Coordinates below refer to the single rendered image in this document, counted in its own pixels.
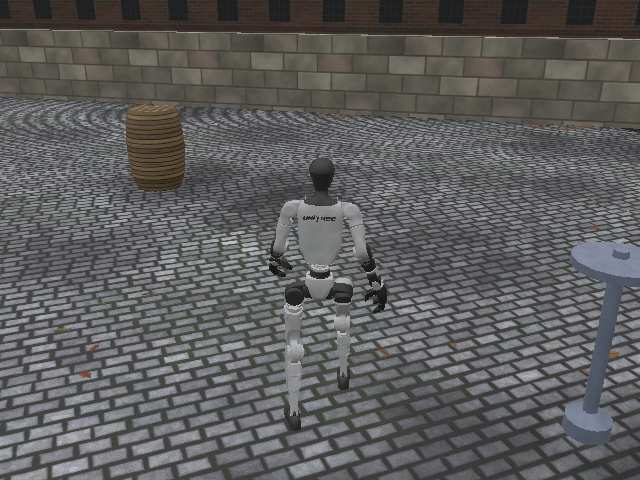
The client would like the robot head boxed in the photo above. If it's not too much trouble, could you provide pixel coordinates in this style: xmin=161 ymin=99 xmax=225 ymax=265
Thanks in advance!
xmin=304 ymin=158 xmax=338 ymax=206

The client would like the robot left upper arm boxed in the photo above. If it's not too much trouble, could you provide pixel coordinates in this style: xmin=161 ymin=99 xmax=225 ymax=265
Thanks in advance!
xmin=273 ymin=200 xmax=301 ymax=253

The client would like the robot right upper arm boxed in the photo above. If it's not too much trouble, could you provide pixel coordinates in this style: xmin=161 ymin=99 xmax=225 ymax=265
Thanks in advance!
xmin=342 ymin=202 xmax=369 ymax=259

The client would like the robot left shin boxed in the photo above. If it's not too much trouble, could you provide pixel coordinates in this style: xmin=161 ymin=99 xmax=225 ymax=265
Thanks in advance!
xmin=285 ymin=345 xmax=302 ymax=416

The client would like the left robot forearm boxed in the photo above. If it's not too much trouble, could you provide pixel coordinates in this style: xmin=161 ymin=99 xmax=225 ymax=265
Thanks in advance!
xmin=269 ymin=237 xmax=284 ymax=266

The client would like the right robot forearm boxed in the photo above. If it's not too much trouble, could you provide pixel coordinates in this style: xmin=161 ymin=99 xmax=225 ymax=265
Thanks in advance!
xmin=360 ymin=243 xmax=384 ymax=291

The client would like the right robot hand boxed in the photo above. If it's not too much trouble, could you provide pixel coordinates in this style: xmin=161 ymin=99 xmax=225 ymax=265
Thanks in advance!
xmin=365 ymin=285 xmax=387 ymax=313

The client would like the left robot hand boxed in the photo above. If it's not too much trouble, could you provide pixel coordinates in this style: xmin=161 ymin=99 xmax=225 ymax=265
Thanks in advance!
xmin=269 ymin=260 xmax=293 ymax=277

